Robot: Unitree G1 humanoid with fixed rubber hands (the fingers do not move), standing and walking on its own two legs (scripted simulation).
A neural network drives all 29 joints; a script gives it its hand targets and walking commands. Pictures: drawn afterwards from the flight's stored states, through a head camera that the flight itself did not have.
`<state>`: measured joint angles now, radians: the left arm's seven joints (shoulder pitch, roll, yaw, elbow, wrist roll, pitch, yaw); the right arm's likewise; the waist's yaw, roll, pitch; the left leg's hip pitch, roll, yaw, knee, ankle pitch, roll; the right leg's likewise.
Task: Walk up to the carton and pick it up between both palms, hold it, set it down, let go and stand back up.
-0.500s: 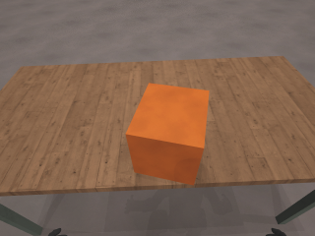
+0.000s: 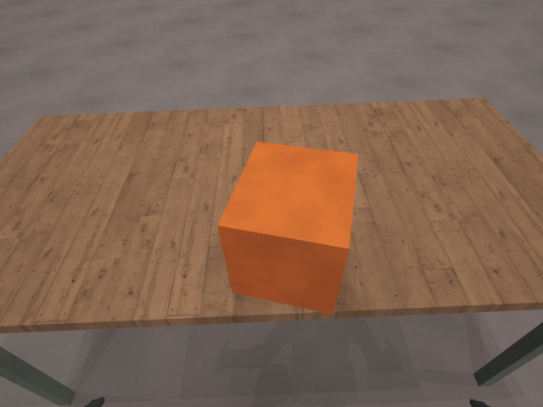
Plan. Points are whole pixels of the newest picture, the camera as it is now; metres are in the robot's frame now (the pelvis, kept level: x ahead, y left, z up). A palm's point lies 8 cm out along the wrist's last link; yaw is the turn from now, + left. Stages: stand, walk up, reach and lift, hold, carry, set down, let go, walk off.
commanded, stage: stand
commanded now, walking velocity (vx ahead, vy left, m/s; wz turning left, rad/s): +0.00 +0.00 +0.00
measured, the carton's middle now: (293, 225) +0.43 -0.04 +0.01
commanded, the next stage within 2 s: none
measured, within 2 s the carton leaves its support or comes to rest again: neither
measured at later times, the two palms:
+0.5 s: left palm out of the picture +0.10 +0.31 -0.10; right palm out of the picture +0.06 -0.31 -0.10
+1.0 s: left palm out of the picture +0.10 +0.31 -0.10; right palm out of the picture +0.06 -0.31 -0.10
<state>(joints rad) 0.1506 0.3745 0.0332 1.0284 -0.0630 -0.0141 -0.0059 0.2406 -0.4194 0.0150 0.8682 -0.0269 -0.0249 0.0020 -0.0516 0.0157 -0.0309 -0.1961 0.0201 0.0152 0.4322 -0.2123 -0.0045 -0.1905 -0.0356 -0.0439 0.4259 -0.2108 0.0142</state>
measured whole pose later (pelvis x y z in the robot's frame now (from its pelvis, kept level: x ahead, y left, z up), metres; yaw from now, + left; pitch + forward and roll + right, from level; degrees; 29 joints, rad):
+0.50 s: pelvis +0.00 +0.00 +0.00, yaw +0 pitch -2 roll +0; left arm 0.14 0.37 0.03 1.05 -0.06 -0.02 -0.01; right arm 0.24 -0.42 0.02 0.88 -0.03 -0.02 0.00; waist -0.05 0.02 -0.02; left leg -0.20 0.02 0.02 0.43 -0.21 0.00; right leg -0.19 -0.04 -0.04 0.43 -0.21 0.01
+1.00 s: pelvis +0.00 +0.00 +0.00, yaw +0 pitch -2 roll +0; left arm 0.11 0.37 0.03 1.06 -0.06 -0.01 -0.01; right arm 0.24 -0.42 0.02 0.88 -0.03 -0.02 0.00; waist -0.05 0.02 0.00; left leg -0.20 0.02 0.02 0.43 -0.21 0.00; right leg -0.19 -0.04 -0.04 0.43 -0.21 0.01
